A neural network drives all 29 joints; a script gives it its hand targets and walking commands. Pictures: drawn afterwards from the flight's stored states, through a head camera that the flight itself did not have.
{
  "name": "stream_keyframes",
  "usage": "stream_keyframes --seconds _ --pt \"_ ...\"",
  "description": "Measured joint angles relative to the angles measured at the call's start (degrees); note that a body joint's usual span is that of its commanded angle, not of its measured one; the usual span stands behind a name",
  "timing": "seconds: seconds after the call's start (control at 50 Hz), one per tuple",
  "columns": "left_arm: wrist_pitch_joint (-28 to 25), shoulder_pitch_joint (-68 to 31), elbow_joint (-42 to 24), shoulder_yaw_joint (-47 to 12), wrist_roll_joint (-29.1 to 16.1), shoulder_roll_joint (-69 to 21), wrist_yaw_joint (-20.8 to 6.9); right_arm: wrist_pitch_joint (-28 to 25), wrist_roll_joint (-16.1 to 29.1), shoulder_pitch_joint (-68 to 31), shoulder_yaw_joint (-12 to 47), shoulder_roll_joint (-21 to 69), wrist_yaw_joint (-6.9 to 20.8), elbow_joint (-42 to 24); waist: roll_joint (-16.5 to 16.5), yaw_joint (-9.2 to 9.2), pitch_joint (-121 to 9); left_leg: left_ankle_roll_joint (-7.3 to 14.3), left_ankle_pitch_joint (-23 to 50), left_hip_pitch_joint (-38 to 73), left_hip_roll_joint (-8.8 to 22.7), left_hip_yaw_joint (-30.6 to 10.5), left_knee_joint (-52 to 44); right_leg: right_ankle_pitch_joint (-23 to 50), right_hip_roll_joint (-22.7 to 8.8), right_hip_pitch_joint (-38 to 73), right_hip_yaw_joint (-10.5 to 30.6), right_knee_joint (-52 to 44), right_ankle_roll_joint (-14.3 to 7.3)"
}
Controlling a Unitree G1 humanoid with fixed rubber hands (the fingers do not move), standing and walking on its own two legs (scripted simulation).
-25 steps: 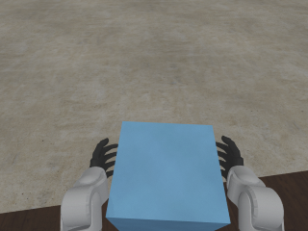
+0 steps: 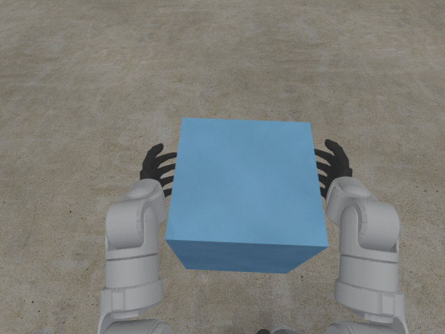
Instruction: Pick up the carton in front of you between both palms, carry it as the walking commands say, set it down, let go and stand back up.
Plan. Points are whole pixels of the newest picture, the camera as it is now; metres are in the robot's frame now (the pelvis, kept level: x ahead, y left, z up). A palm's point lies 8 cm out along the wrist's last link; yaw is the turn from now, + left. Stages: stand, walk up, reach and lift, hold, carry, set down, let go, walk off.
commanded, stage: carry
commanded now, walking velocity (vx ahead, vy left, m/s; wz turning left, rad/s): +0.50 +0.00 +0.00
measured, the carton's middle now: (240, 204) +0.35 +0.01 +0.02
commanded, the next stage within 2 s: none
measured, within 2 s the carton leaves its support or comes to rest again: neither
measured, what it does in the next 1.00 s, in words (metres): goes down: left foot 0.07 m lower, then right foot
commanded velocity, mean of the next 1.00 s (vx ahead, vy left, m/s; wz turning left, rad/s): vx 0.50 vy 0.00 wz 0.00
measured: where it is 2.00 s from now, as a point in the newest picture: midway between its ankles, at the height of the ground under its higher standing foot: (239, 137)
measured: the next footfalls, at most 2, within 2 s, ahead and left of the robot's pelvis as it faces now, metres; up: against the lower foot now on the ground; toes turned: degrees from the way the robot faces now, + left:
left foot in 0.40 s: +0.48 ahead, +0.07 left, -0.07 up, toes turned +3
right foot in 0.90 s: +0.81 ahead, -0.04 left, -0.07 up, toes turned -6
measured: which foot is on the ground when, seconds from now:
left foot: up 0.00-0.38, down 0.40-0.92, up 0.94-1.00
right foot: down 0.00-0.44, up 0.46-0.88, down 0.90-1.00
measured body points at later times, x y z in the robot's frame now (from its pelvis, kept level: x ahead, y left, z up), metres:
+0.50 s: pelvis +0.37 +0.03 -0.06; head +0.38 +0.04 +0.39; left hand +0.72 +0.17 +0.04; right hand +0.70 -0.14 +0.05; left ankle +0.44 +0.07 -0.78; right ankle +0.15 -0.07 -0.65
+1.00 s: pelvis +0.70 +0.01 -0.06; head +0.72 +0.01 +0.39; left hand +1.01 +0.18 +0.02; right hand +1.03 -0.13 +0.02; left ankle +0.52 +0.08 -0.68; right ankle +0.77 -0.04 -0.78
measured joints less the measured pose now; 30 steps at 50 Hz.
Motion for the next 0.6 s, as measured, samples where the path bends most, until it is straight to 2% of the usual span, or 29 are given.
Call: stream_keyframes --seconds 0.02,0.06,0.16,0.24,0.32,0.38,0.4,0.42,0.44,0.46,0.5,0.54,0.6 --pt "-0.2 0.7 -0.7 0.2 -0.3 -0.2 0.0 0.0 -0.1 0.4 -0.5 0.8 0.2 -0.8 -0.2 0.27 0.8 0.4 1.5 -3.5 -0.1 -0.6 2.4 -0.3 0.2 1.3 0.1 -1.2 0.2" --pt "-0.7 2.3 -2.7 0.5 -1.3 -0.6 -0.3 -0.3 -0.7 1.5 -1.1 2.7 0.6 -2.9 -0.7 0.46 2.0 0.7 3.6 -9.2 0.5 -1.1 1.0 -1.3 0.5 4.2 0.3 -3.9 -0.2" --pt "-2.1 5.5 -8.2 0.0 -2.2 -1.5 -0.9 -2.1 -1.8 5.7 -0.1 4.9 1.3 -9.5 -1.5 0.88 2.6 0.2 6.7 -17.4 2.1 -0.7 -13.2 -4.6 0.7 10.9 1.1 -8.4 0.1" --pt "-2.3 6.3 -10.1 -1.5 -2.2 -1.5 -1.2 -2.1 -2.1 8.0 1.0 4.5 1.5 -13.2 -0.6 1.28 1.2 -0.1 19.9 -19.8 2.6 0.5 -23.2 -9.1 1.4 16.8 1.8 -9.7 1.2" --pt "-1.5 5.3 -8.8 -2.6 -1.5 -1.1 -1.2 -0.9 -2.7 8.0 1.3 3.2 1.2 -13.1 0.9 2.11 -1.5 0.6 35.1 -16.5 1.8 2.6 -39.5 -16.2 2.6 23.0 2.5 -7.5 2.5" --pt "-0.2 4.3 -6.6 -2.7 -0.9 -0.3 -1.0 0.1 -3.3 6.8 1.4 2.6 0.9 -10.4 1.1 2.06 -3.9 1.9 39.6 -12.0 0.8 4.8 -45.2 -24.2 3.1 27.2 3.0 -1.9 3.6" --pt "0.4 4.0 -5.9 -2.6 -0.8 0.1 -0.9 0.4 -3.4 6.0 1.5 2.4 0.7 -8.8 1.2 1.52 -4.4 2.0 39.1 -9.4 0.7 5.6 -46.6 -26.7 3.1 28.0 2.8 2.3 3.7" --pt "0.9 3.6 -5.0 -2.4 -0.7 0.8 -0.8 0.6 -3.6 5.1 1.6 2.3 0.6 -7.1 1.0 0.75 -5.1 2.6 31.9 -6.7 0.6 6.4 -45.9 -25.1 2.5 27.4 2.5 9.1 3.7" --pt "1.2 2.8 -3.5 -2.4 -0.9 1.5 -0.7 0.5 -3.7 4.2 1.5 2.2 0.4 -5.3 0.0 -0.28 -5.7 4.0 21.5 -5.9 -0.2 6.3 -43.0 -25.0 1.6 25.4 3.1 17.4 3.3" --pt "1.3 1.9 -1.8 -2.4 -1.1 2.3 -0.6 0.3 -3.6 3.5 1.5 2.0 0.2 -3.4 -1.3 -1.46 -5.6 5.0 15.7 -7.1 -1.4 6.5 -38.6 -24.6 0.9 22.2 5.1 25.8 3.3" --pt "1.7 2.0 0.6 -1.9 -1.1 2.6 -0.4 0.7 -2.3 3.0 1.5 1.6 0.1 -0.3 -1.6 -3.4 -5.2 6.1 14.4 -7.8 -2.1 6.8 -34.3 -21.1 1.5 15.0 8.3 37.8 3.4" --pt "2.0 3.0 1.6 -0.7 -0.4 1.3 -0.4 0.9 -1.4 4.1 1.1 2.0 0.0 1.1 -1.3 -4.79 -4.3 6.1 11.8 -6.5 -2.7 6.7 -34.1 -16.7 0.9 8.0 9.3 41.1 3.2" --pt "0.7 4.5 0.8 0.9 1.2 -1.2 -1.1 -0.6 -0.5 5.5 0.0 2.7 0.1 1.4 -1.0 -5.96 -2.2 5.6 10.2 -3.2 -3.3 6.4 -36.9 -11.4 -1.0 -1.4 9.3 37.8 3.7"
